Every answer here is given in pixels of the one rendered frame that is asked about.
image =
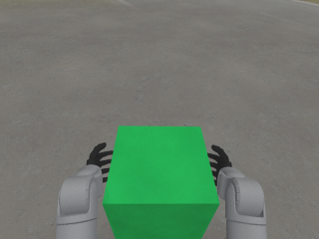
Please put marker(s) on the robot right hand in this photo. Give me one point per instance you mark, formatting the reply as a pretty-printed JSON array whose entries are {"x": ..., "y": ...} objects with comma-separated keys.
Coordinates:
[{"x": 222, "y": 161}]

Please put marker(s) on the robot left hand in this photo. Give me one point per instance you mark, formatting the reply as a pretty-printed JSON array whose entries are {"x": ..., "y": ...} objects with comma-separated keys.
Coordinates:
[{"x": 96, "y": 155}]

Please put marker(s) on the carton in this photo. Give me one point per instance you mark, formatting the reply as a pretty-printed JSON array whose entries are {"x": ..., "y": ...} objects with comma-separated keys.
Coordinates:
[{"x": 160, "y": 184}]

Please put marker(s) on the robot left forearm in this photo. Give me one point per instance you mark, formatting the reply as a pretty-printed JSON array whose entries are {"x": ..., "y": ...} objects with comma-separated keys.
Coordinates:
[{"x": 78, "y": 204}]

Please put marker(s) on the robot right forearm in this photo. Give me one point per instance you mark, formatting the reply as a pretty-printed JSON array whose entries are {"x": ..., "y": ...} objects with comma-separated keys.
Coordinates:
[{"x": 245, "y": 211}]

